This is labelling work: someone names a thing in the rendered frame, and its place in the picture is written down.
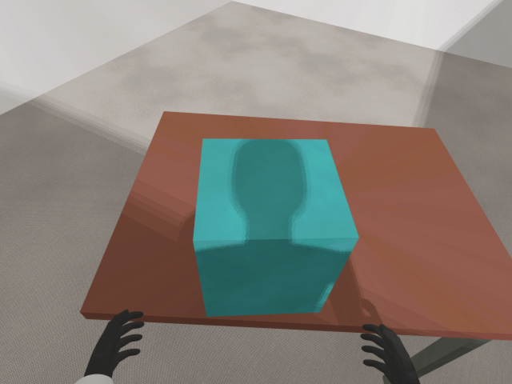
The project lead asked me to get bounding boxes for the right robot hand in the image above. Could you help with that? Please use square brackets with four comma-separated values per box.
[360, 324, 420, 384]

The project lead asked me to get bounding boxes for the left robot hand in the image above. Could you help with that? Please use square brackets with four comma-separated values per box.
[84, 310, 144, 378]

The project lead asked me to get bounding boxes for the table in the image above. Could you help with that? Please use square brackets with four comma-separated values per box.
[80, 111, 512, 384]

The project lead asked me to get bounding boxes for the carton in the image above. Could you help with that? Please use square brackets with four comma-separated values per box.
[193, 138, 359, 317]

